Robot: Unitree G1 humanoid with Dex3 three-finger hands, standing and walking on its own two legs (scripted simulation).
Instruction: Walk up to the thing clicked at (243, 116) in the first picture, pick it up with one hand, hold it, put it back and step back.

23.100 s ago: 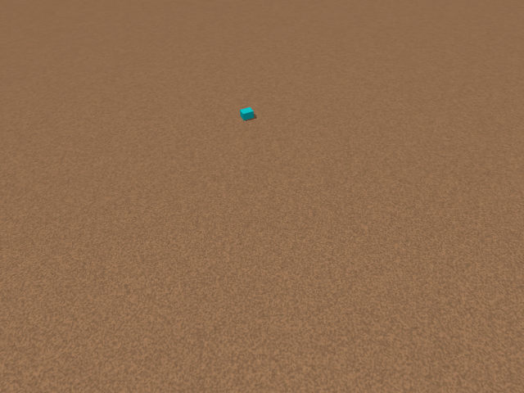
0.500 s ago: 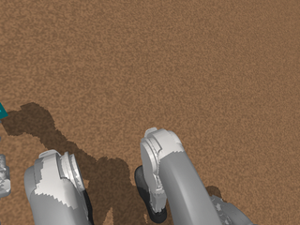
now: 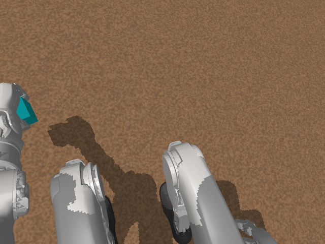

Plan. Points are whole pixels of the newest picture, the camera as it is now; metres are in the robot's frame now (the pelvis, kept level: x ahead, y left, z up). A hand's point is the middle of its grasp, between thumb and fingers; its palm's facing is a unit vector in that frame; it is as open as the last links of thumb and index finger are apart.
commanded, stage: lift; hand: left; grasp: from above
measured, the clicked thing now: (14, 115) +0.46 +0.33 -0.18
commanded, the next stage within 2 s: hold in 1.48 s
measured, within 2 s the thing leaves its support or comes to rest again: neither
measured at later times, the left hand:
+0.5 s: hand out of the picture +0.38 +0.33 +0.00, palm faces -0.38 -0.19 -0.90, open 8.4 cm
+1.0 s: hand out of the picture +0.34 +0.30 +0.21, palm faces -0.39 -0.21 -0.90, open 8.4 cm
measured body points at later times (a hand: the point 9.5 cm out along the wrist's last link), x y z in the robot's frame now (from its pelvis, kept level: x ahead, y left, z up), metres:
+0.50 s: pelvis +0.00 +0.00 +0.11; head +0.17 +0.06 +0.52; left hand +0.40 +0.34 +0.05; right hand +0.12 -0.25 -0.01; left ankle +0.08 +0.13 -0.31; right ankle +0.10 -0.11 -0.31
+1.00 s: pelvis +0.03 +0.01 +0.30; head +0.11 +0.04 +0.74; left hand +0.35 +0.31 +0.26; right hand +0.16 -0.23 +0.18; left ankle +0.08 +0.13 -0.31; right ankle +0.10 -0.11 -0.31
